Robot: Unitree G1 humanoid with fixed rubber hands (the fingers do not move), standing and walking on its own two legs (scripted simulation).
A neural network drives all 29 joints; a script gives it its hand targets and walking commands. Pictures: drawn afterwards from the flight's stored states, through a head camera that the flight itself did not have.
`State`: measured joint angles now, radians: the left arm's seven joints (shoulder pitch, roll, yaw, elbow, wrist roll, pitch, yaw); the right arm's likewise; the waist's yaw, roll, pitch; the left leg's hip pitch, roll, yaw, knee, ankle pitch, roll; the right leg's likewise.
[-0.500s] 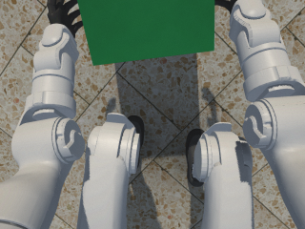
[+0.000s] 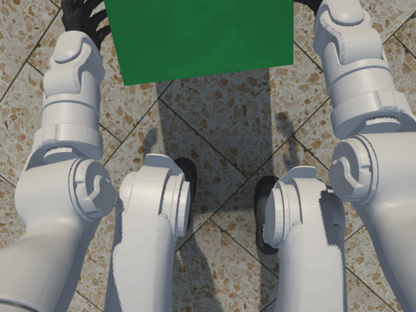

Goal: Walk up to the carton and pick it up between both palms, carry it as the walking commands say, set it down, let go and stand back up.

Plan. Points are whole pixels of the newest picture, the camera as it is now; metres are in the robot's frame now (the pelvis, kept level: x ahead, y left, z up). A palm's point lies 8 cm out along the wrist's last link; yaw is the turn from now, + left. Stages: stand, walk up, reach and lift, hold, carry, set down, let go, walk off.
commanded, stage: set down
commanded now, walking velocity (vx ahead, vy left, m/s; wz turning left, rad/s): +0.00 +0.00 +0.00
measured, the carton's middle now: (203, 24) +0.55 +0.07 -0.25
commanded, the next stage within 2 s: none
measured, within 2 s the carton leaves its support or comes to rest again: rests again in 0.78 s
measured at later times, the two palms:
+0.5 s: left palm (85, 30) +0.50 +0.24 -0.16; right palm out of the picture +0.57 -0.11 -0.16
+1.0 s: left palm (94, 52) +0.48 +0.24 -0.19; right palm (336, 16) +0.55 -0.14 -0.19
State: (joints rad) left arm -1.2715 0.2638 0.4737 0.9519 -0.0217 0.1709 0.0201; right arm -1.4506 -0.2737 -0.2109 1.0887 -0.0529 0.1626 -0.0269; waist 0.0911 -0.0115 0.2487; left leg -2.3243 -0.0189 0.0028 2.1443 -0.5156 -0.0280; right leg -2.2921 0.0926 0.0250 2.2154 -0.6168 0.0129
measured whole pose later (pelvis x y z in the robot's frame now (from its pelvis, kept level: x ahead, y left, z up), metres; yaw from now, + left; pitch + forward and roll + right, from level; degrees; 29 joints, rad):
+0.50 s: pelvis +0.01 +0.00 +0.00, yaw +0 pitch +40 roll +2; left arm -1.28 0.27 0.48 0.98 -0.02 0.13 0.01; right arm -1.45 -0.28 -0.21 1.10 -0.06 0.13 -0.02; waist 0.10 0.00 0.26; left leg -2.32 -0.02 0.00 2.17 -0.54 -0.03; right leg -2.29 0.09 0.02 2.24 -0.64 0.01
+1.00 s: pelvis +0.00 +0.00 +0.00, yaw +0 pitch +37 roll +2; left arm -1.30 0.31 0.28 1.17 -0.20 -0.01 0.08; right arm -1.42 -0.40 0.03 1.14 0.17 0.06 -0.08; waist 0.10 0.01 0.34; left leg -2.29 -0.02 0.00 2.16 -0.52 -0.03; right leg -2.26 0.09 0.02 2.24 -0.63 0.02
